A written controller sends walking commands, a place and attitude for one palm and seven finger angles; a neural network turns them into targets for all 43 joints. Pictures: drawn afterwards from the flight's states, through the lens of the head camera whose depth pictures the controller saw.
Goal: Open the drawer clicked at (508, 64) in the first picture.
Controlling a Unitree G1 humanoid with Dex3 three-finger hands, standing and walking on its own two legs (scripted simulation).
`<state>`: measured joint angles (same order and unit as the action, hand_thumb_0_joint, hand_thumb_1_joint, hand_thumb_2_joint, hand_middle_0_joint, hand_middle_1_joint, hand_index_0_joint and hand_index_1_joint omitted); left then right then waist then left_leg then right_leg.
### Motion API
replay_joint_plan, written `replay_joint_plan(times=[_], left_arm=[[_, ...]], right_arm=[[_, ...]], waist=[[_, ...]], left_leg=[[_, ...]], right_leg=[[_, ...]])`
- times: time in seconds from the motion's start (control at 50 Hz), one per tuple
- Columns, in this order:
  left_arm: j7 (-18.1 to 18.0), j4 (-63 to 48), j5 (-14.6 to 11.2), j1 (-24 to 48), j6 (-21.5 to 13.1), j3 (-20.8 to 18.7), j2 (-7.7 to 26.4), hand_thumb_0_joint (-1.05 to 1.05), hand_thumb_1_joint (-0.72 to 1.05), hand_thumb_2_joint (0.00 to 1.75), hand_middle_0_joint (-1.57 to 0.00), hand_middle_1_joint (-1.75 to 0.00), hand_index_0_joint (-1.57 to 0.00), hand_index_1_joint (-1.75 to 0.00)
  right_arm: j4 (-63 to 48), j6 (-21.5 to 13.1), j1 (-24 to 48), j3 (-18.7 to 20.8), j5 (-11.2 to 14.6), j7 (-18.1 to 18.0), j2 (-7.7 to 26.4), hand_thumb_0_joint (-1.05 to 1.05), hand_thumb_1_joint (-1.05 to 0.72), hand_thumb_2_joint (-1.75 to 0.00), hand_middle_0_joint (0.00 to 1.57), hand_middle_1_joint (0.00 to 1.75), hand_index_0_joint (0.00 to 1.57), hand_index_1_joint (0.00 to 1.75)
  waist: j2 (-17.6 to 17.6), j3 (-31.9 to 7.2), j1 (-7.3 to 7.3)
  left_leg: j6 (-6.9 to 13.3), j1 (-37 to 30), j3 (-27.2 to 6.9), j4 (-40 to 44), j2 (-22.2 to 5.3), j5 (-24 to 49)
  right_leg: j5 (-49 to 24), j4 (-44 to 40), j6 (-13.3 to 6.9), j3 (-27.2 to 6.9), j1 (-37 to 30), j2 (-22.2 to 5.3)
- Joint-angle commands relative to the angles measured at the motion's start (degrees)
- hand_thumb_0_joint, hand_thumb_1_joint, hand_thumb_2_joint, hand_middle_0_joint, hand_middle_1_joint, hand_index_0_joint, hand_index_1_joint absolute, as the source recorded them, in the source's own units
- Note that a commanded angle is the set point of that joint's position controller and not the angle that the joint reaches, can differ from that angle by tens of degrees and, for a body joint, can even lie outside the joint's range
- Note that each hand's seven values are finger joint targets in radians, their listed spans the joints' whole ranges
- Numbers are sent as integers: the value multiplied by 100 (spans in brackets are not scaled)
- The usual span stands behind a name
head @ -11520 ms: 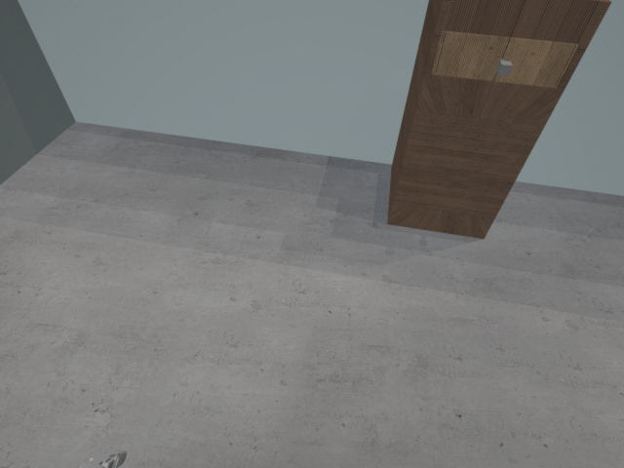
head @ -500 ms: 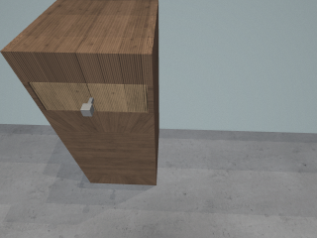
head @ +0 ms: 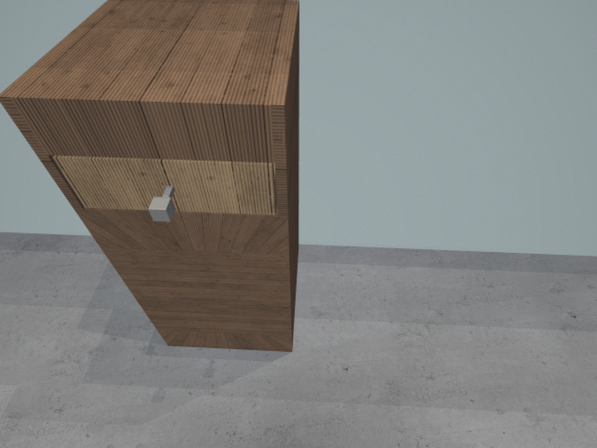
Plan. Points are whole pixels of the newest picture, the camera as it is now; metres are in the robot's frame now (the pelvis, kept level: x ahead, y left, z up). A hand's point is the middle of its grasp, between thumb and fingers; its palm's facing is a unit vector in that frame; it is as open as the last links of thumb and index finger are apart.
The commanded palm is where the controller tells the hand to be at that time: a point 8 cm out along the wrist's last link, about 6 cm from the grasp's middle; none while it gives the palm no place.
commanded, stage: look again from close up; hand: left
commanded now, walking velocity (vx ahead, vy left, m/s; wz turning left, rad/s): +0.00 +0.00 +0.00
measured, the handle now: (165, 202) +0.50 +0.28 +0.00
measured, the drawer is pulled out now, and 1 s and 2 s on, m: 0.00 0.00 0.00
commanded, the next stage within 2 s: shuffle to correct the standing spot in 0.32 s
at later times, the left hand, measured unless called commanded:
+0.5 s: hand out of the picture -0.02 +0.16 -0.17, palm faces +0.06 -0.98 -0.17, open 7.4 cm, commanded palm none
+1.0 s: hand out of the picture -0.02 +0.24 -0.18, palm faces +0.08 -0.98 -0.21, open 7.4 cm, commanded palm none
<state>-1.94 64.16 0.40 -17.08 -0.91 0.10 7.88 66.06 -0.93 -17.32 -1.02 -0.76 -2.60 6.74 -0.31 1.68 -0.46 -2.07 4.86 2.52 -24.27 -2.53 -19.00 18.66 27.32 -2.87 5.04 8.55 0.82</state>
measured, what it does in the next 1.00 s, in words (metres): lifts its right foot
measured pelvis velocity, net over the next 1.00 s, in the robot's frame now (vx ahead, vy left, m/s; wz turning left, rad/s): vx -0.03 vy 0.05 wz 0.03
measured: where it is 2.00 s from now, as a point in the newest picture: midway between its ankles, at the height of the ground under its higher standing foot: outside the picture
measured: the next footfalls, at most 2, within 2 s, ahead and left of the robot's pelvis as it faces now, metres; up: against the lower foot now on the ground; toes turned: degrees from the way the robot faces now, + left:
right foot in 1.24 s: +0.02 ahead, -0.06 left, +0.00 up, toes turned +0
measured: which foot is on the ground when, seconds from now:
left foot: down 0.00-1.00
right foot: down 0.00-0.82, up 0.84-1.00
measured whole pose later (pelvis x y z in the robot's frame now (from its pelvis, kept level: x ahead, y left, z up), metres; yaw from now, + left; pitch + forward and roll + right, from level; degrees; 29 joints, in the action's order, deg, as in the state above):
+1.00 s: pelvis -0.03 +0.05 +0.00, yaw +2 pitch +1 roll +1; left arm -1.6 60.6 1.7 -15.2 1.6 -2.7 9.9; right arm 61.2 -1.3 -17.9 0.1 -1.9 -2.4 6.6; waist 2.2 1.1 -0.3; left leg 3.7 9.1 6.4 -24.1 2.4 -15.9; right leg 25.3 55.4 -1.2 1.5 21.8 -3.2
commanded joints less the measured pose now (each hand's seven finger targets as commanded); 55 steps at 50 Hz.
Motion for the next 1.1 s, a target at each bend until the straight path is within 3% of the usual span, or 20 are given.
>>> replay_joint_plan(times=[0.0,0.4,0.48,0.54,0.64,0.7,0.74,0.76,0.78,0.8,0.82,0.84,0.86,0.9,0.94,1.02,1.08], left_arm=[[-21,-127,8,-461,-71,-100,503,0,90,90,-20,-30,-20,-30],[-22,-85,14,-563,-60,-93,390,0,90,90,-20,-30,-20,-30],[-65,-161,9,-558,-67,-166,556,0,90,90,-20,-30,-20,-30],[-100,-215,21,-601,-48,-259,709,0,90,90,-20,-30,-20,-30],[-142,-312,68,-536,12,-411,956,0,90,90,-20,-30,-20,-30],[-161,-432,107,-469,60,-495,1005,0,90,90,-20,-30,-20,-30],[-139,-550,106,-231,96,-519,1010,0,90,90,-20,-30,-20,-30],[-131,-640,113,-101,129,-513,900,0,90,90,-20,-30,-20,-30],[-109,-738,102,17,167,-489,737,0,90,90,-20,-30,-20,-30],[-94,-831,98,195,225,-427,497,0,90,90,-20,-30,-20,-30],[-116,-851,106,274,262,-366,385,0,90,90,-20,-30,-20,-30],[-100,-800,105,178,270,-344,331,0,90,90,-20,-30,-20,-30],[-58,-739,125,104,232,-312,295,0,90,90,-20,-30,-20,-30],[38,-628,163,20,160,-277,218,0,90,90,-20,-30,-20,-30],[91,-597,156,44,135,-239,181,0,90,90,-20,-30,-20,-30],[110,-638,103,255,116,-204,169,0,90,90,-20,-30,-20,-30],[98,-630,61,388,113,-183,116,0,90,90,-20,-30,-20,-30]], right_arm=[[-83,-51,-494,56,6,-19,462,0,-90,-90,20,30,20,30],[-43,-69,-557,49,5,-39,409,0,-90,-90,20,30,20,30],[-137,-13,-523,78,17,-34,464,0,-90,-90,20,30,20,30],[-262,53,-460,139,23,-19,501,0,-90,-90,20,30,20,30],[-483,170,-284,226,20,31,470,0,-90,-90,20,30,20,30],[-606,184,-192,275,1,70,467,0,-90,-90,20,30,20,30],[-602,173,-369,298,-4,104,461,0,-90,-90,20,30,20,30],[-563,161,-551,317,-17,106,513,0,-90,-90,20,30,20,30],[-554,140,-670,339,-48,106,685,0,-90,-90,20,30,20,30],[-573,124,-770,361,-82,92,875,0,-90,-90,20,30,20,30],[-552,98,-783,320,-76,47,827,0,-90,-90,20,30,20,30],[-595,56,-709,283,-83,10,785,0,-90,-90,20,30,20,30],[-635,5,-655,243,-83,-5,689,0,-90,-90,20,30,20,30],[-626,-71,-560,216,-116,3,696,0,-90,-90,20,30,20,30],[-557,-121,-651,213,-115,-4,724,0,-90,-90,20,30,20,30],[-338,-175,-912,173,-132,-53,687,0,-90,-90,20,30,20,30],[-214,-136,-940,176,-135,-66,695,0,-90,-90,20,30,20,30]], waist=[[75,201,13],[-31,352,5],[-25,214,-49],[199,-13,-95],[891,141,-153],[875,269,-168],[772,254,-25],[433,257,80],[-328,252,123],[-1308,308,171],[-1333,348,211],[-1028,311,158],[-618,279,100],[-273,202,80],[-145,218,132],[-313,213,216],[-688,197,248]], left_leg=[[320,392,-182,232,-350,1581],[348,435,-249,311,-373,1658],[278,587,-182,135,-293,1707],[226,776,-81,-82,-219,1404],[164,1300,88,-688,-11,184],[171,1385,78,-773,-31,-154],[205,847,141,-273,-24,323],[248,486,62,-82,-156,781],[433,353,-395,171,-544,1436],[819,375,-1183,604,-1124,2175],[1144,507,-1524,986,-1378,2139],[1299,539,-1607,1079,-1446,1762],[1375,497,-1687,1121,-1457,1452],[1415,297,-1601,1194,-1404,1123],[1392,50,-1414,1222,-1351,1356],[1381,-310,-1111,946,-1377,3046],[1287,-226,-858,711,-1240,3753]], right_leg=[[-2403,-425,-38,-635,-117,-717],[-2045,-471,-37,-591,-21,-672],[-2802,-335,-114,-787,-208,-920],[-3144,-217,-236,-980,-406,-1201],[-2784,-479,-629,-1587,-233,-1871],[-2478,-445,-780,-1696,117,-2094],[-2059,-219,-610,-1381,615,-1899],[-1511,49,-446,-1052,988,-1577],[-857,605,-222,-567,1280,-1061],[500,1426,82,48,1582,-473],[1346,2265,125,-174,1722,-339],[1268,2735,89,-452,1813,-409],[1094,2934,61,-509,1922,-447],[749,3095,103,-499,2049,-497],[562,2997,173,-423,2139,-469],[623,2362,247,-378,2037,-465],[755,1529,229,-287,1518,-392]])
